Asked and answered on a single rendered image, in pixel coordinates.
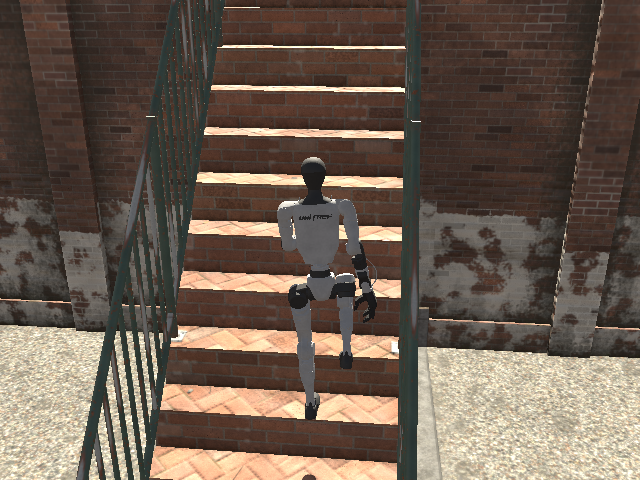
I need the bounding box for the robot right upper arm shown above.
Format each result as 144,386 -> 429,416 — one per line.
336,199 -> 362,256

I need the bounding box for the right robot thigh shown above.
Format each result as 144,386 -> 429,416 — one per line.
335,273 -> 356,308

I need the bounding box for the robot right hand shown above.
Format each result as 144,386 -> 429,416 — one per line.
354,290 -> 377,323

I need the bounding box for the robot left upper arm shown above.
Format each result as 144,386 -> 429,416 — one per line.
277,201 -> 297,251

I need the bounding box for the right robot forearm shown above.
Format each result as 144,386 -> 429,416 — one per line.
351,240 -> 373,293

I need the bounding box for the humanoid robot torso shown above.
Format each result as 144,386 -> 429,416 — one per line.
293,195 -> 340,301

